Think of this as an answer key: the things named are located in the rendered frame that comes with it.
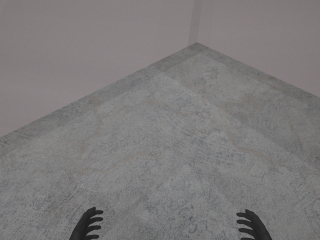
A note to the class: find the robot right hand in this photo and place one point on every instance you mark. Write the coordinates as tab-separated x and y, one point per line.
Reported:
259	231

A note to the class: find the robot left hand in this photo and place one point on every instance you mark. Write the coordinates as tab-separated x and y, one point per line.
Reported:
82	228

